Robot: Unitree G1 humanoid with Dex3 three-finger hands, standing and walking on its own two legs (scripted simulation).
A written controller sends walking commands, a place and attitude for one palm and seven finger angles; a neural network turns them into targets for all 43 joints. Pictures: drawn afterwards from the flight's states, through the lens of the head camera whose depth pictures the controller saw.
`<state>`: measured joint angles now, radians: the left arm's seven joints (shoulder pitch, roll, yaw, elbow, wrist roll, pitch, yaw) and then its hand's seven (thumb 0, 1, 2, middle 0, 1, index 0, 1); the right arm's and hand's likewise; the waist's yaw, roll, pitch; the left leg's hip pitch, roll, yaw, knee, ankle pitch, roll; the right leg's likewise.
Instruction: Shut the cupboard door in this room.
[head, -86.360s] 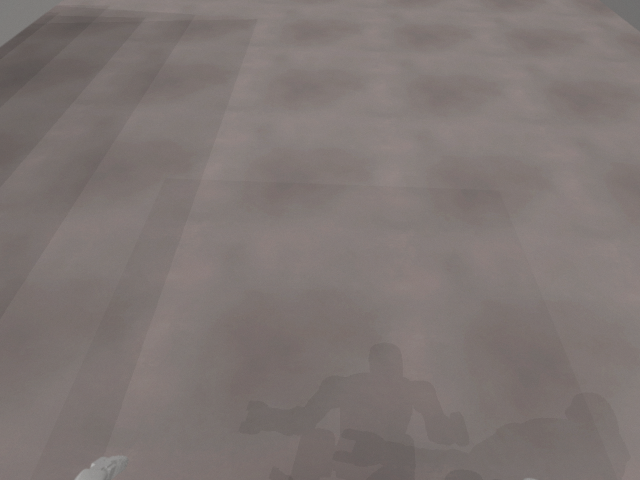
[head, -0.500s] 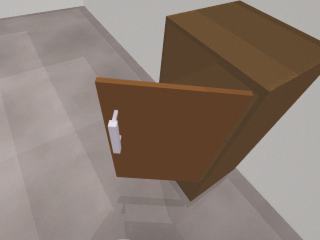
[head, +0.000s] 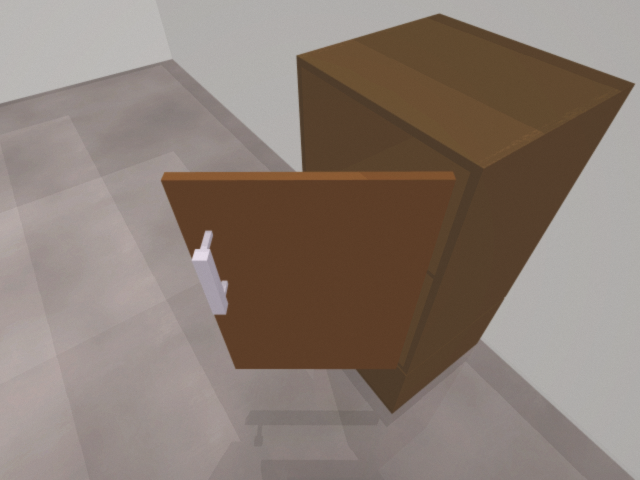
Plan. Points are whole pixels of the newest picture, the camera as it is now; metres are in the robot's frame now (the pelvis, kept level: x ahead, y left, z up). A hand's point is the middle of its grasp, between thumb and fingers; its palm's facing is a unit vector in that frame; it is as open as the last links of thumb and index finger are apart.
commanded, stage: come to a stop and stand still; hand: left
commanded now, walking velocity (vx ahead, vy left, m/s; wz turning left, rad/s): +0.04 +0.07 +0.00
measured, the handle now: (214, 273) +0.42 +0.19 -0.02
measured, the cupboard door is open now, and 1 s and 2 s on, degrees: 54 54 54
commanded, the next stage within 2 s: look again from close up in 0.86 s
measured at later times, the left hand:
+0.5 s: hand out of the picture +0.02 +0.19 -0.16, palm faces +0.00 -0.98 -0.20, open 7.4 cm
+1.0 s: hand out of the picture +0.04 +0.19 -0.16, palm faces +0.01 -0.98 -0.18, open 7.4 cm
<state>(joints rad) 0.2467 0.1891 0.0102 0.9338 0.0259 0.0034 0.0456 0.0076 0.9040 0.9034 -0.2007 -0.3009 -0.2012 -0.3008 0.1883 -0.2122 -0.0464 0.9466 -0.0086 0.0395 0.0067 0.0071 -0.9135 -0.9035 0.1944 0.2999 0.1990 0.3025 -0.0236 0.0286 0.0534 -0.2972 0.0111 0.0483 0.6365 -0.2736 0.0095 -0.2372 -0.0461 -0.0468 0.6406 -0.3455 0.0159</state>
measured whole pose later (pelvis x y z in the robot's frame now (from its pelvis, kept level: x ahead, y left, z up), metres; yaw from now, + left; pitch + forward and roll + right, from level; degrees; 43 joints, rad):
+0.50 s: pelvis +0.01 +0.01 +0.01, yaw +0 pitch -1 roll +0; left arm 0.31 0.18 -0.01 1.05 0.01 0.00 0.04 0.01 0.90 0.90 -0.20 -0.30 -0.20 -0.30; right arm 0.31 -0.15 0.01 1.07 0.00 -0.01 0.00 0.01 -0.91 -0.90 0.20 0.30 0.20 0.30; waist -0.01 -0.01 0.04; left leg -0.25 -0.01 0.05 0.48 -0.22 0.03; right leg -0.18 -0.06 -0.05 0.47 -0.27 0.04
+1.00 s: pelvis +0.03 +0.02 +0.02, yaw +0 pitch -1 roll +0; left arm 0.28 0.18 -0.02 1.10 0.02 -0.01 0.04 0.01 0.90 0.90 -0.20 -0.30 -0.20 -0.30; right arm 0.21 -0.17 0.01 1.10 0.00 -0.02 -0.02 0.01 -0.93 -0.90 0.20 0.30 0.20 0.30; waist 0.01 -0.04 0.03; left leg -0.18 -0.02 0.06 0.41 -0.21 0.05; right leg -0.11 -0.07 -0.04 0.39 -0.25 0.05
